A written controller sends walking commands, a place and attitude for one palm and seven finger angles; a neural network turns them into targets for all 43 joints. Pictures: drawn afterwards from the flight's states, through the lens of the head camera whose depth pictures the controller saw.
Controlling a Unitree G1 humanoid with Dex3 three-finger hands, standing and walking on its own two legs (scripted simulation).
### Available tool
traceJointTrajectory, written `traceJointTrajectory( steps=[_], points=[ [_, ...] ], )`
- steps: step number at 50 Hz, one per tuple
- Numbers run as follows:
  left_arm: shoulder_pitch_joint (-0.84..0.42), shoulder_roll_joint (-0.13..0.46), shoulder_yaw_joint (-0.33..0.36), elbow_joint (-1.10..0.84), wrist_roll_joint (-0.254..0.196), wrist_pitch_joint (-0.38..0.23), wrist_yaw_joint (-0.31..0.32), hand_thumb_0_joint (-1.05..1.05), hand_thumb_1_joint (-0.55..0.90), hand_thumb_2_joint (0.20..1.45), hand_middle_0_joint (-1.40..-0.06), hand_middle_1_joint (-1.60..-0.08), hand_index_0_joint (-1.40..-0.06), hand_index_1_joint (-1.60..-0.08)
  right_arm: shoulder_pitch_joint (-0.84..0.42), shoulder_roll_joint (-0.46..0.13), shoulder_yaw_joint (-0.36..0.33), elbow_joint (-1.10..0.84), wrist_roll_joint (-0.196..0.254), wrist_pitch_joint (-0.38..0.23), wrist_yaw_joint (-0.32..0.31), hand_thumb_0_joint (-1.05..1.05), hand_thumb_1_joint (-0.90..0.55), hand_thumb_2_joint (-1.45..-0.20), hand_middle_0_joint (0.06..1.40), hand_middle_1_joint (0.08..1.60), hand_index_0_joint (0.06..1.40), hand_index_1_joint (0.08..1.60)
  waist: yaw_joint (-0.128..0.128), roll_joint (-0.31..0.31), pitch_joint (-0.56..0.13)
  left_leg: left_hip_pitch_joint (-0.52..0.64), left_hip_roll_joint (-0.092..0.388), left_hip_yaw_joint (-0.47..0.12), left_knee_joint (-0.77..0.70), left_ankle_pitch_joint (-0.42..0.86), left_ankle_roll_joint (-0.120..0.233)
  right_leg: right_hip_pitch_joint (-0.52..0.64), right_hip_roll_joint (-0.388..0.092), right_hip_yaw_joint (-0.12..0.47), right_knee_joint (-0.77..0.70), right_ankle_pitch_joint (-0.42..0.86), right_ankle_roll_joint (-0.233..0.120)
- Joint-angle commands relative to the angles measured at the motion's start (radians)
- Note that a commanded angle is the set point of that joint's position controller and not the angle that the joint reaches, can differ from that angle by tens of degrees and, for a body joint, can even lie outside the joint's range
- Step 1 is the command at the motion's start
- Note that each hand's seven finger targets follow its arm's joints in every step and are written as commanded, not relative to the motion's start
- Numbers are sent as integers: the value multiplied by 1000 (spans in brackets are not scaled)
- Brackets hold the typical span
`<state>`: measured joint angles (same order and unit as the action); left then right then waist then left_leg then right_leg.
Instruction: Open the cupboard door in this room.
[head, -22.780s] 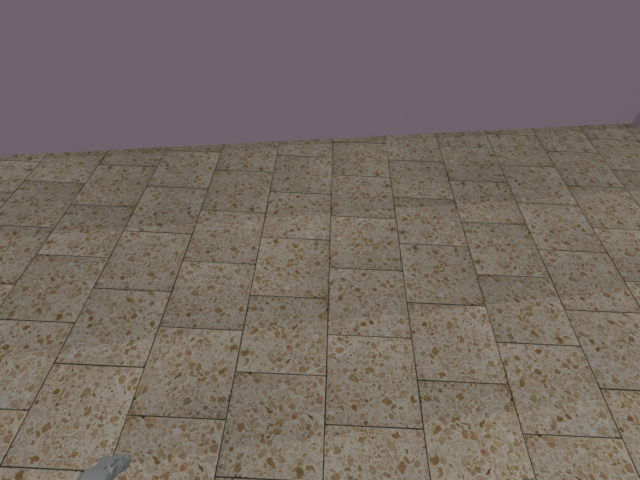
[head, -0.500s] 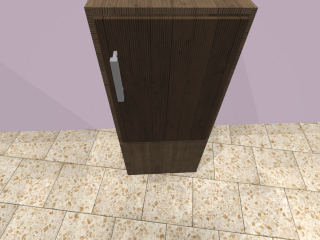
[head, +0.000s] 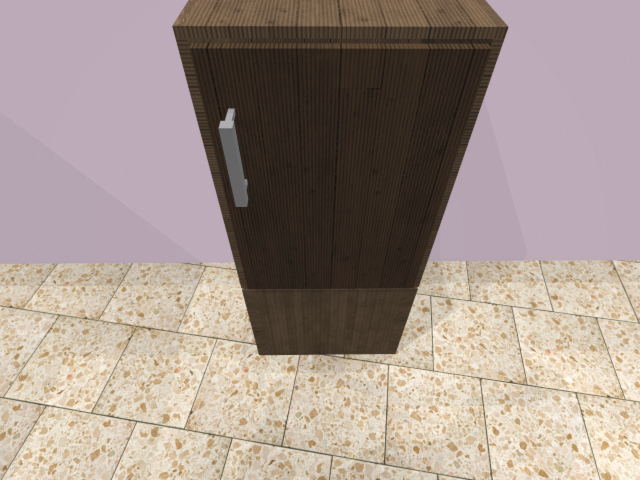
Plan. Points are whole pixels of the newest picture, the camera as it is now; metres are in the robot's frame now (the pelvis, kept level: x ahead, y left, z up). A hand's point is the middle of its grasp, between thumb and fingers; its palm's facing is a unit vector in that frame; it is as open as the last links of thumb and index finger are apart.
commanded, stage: look again from close up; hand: left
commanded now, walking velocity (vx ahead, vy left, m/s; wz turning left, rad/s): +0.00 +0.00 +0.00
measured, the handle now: (236, 159) +0.57 +0.18 +0.08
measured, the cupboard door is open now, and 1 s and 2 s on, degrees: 0 0 0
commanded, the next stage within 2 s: shuffle to correct the standing spot in 0.46 s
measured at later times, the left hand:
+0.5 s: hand out of the picture -0.02 +0.23 -0.18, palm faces +0.00 -0.98 -0.22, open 7.4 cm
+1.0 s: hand out of the picture +0.03 +0.17 -0.20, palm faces +0.08 -0.98 -0.16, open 7.4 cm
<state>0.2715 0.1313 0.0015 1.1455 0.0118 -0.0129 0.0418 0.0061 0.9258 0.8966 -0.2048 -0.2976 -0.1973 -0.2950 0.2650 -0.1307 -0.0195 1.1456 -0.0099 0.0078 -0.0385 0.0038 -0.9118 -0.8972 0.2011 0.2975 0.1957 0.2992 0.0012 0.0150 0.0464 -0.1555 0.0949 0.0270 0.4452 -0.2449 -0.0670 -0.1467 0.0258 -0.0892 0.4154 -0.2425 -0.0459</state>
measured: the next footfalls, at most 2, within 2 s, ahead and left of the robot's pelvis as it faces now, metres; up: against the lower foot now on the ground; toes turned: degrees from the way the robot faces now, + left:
right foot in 1.40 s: +0.18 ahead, -0.22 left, +0.00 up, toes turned -2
left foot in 1.78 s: +0.11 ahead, +0.03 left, +0.00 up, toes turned +7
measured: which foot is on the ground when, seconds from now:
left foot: down 0.00-1.00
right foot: down 0.00-1.00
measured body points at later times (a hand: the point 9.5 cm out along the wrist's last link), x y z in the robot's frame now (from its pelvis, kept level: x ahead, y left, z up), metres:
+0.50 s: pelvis -0.01 +0.05 +0.00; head +0.01 +0.05 +0.45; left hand -0.02 +0.29 -0.16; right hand -0.01 -0.17 -0.16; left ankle -0.01 +0.14 -0.74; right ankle -0.01 -0.08 -0.74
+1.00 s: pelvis +0.05 +0.00 -0.02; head +0.08 +0.02 +0.43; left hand +0.02 +0.22 -0.18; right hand +0.06 -0.22 -0.17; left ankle -0.01 +0.12 -0.73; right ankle -0.01 -0.08 -0.74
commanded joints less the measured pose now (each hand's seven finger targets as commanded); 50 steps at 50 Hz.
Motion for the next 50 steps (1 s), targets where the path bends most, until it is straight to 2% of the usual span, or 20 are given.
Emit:
traceJointTrajectory(
  steps=[1, 2, 4, 5, 6, 7, 8, 9, 11, 12, 16, 19, 28, 31, 35, 40, 43, 46, 48, 50],
  points=[
    [104, 183, 40, -63, 14, -56, 26, 0, 900, 900, -200, -300, -200, -300, 15, -49, -9, -131, -2, -12, 15, 0, -900, -900, 200, 300, 200, 300, 1, -11, -59, -154, -21, -26, 274, -152, 70, 68, -306, 246, -42, 825, 4],
    [79, 170, 32, -68, 18, -51, 20, 0, 900, 900, -200, -300, -200, -300, 25, -42, -7, -131, 4, -14, 17, 0, -900, -900, 200, 300, 200, 300, -14, -46, -58, -133, -17, -1, 242, -168, 65, 12, -274, 197, -52, 605, -54],
    [37, 146, 29, -94, 16, -39, 14, 0, 900, 900, -200, -300, -200, -300, 85, -45, -5, -125, 0, -20, 19, 0, -900, -900, 200, 300, 200, 300, -40, -98, -63, -30, -48, 18, 95, -69, 57, -77, -216, 155, -50, 245, -53],
    [34, 128, 24, -94, 10, -31, 12, 0, 900, 900, -200, -300, -200, -300, 102, -58, -3, -118, -2, -25, 19, 0, -900, -900, 200, 300, 200, 300, -42, -79, -39, 5, -42, -3, 34, -27, 62, -135, -181, 151, -36, 72, -33],
    [34, 113, 24, -99, 10, -23, 10, 0, 900, 900, -200, -300, -200, -300, 127, -75, -6, -118, -8, -35, 20, 0, -900, -900, 200, 300, 200, 300, -38, -11, -14, -18, -7, -36, 1, 29, 74, -142, -138, 116, 2, -29, -10],
    [47, 90, 21, -101, 3, -15, 8, 0, 900, 900, -200, -300, -200, -300, 111, -107, -4, -127, -14, -38, 16, 0, -900, -900, 200, 300, 200, 300, -20, 55, 20, -93, 43, -95, -47, 19, 100, -142, -105, 106, 13, -86, 7],
    [61, 80, 22, -105, 4, -14, 7, 0, 900, 900, -200, -300, -200, -300, 92, -122, -3, -140, -17, -37, 12, 0, -900, -900, 200, 300, 200, 300, -8, 47, 40, -148, 60, -108, -75, -30, 114, -118, -87, 103, 13, -82, 10],
    [49, 89, 20, -104, 9, -3, 4, 0, 900, 900, -200, -300, -200, -300, 62, -121, -4, -149, -15, -36, 13, 0, -900, -900, 200, 300, 200, 300, -2, 133, 75, -198, 48, -131, -130, -127, 113, -99, -84, 80, 34, -108, 12],
    [69, 95, 18, -101, 16, 3, -5, 0, 900, 900, -200, -300, -200, -300, 37, -129, -2, -163, -13, -35, 12, 0, -900, -900, 200, 300, 200, 300, 14, 144, 123, -271, 44, -152, -194, -238, 122, -77, -76, 64, 56, -85, 18],
    [81, 95, 16, -98, 15, 3, -8, 0, 900, 900, -200, -300, -200, -300, 34, -134, -2, -168, -13, -36, 12, 0, -900, -900, 200, 300, 200, 300, 18, 108, 122, -271, 39, -156, -204, -272, 123, -78, -75, 67, 58, -74, 19],
    [84, 96, 13, -98, 15, 2, -14, 0, 900, 900, -200, -300, -200, -300, 49, -139, -3, -165, -10, -39, 10, 0, -900, -900, 200, 300, 200, 300, 19, 11, 85, -235, 33, -157, -209, -254, 131, -71, -87, 73, 42, -48, 22],
    [83, 102, 11, -96, 12, 0, -15, 0, 900, 900, -200, -300, -200, -300, 59, -150, -1, -156, -9, -42, 11, 0, -900, -900, 200, 300, 200, 300, 13, -3, 48, -192, 30, -151, -200, -213, 130, -75, -97, 82, 35, -32, 24],
    [79, 122, 11, -82, 5, -13, -11, 0, 900, 900, -200, -300, -200, -300, 75, -129, 10, -109, -3, -53, 8, 0, -900, -900, 200, 300, 200, 300, 7, -22, -32, -73, 8, -69, -95, 114, 118, -43, -132, 113, 18, 120, 24],
    [84, 110, 11, -67, 8, -7, -12, 0, 900, 900, -200, -300, -200, -300, 92, -117, 10, -89, -6, -49, 7, 0, -900, -900, 200, 300, 200, 300, 1, -12, -31, -66, 23, -86, -94, 69, 129, -45, -116, 73, 50, 42, 27],
    [88, 101, 17, -74, 17, 5, -19, 0, 900, 900, -200, -300, -200, -300, 88, -141, -4, -87, -13, -39, 2, 0, -900, -900, 200, 300, 200, 300, -1, 32, 32, -86, 63, -143, -118, -14, 157, -120, -96, 26, 99, -47, 29],
    [118, 104, 32, -83, 19, 8, -25, 0, 900, 900, -200, -300, -200, -300, 89, -141, -17, -93, -17, -36, -8, 0, -900, -900, 200, 300, 200, 300, 4, 38, 30, -110, 64, -132, -31, 118, 168, -101, -99, 25, 114, 13, 18],
    [157, 121, 43, -83, 20, 8, -24, 0, 900, 900, -200, -300, -200, -300, 78, -120, -18, -103, -17, -36, -11, 0, -900, -900, 200, 300, 200, 300, 15, -32, 3, -176, 18, -52, 83, 128, 143, -16, -140, 75, 85, 117, -5],
    [218, 153, 54, -68, 20, 9, -19, 0, 900, 900, -200, -300, -200, -300, 49, -62, -8, -123, -16, -32, -12, 0, -900, -900, 200, 300, 200, 300, 32, -223, -14, -293, -72, 75, 293, -130, 100, 79, -256, 208, 6, 354, -94],
    [225, 141, 53, -72, 27, 10, -14, 0, 900, 900, -200, -300, -200, -300, -8, -61, -10, -143, -13, -31, -12, 0, -900, -900, 200, 300, 200, 300, 46, -200, 6, -368, -68, 67, 394, -301, 95, 114, -286, 222, 17, 628, -161],
    [190, 136, 52, -88, 29, 18, -10, 0, 900, 900, -200, -300, -200, -300, -4, -59, -11, -141, -11, -29, -11, 0, -900, -900, 200, 300, 200, 300, 23, -136, -3, -298, -50, 79, 280, -247, 93, 85, -259, 166, 75, 681, -157]
  ],
)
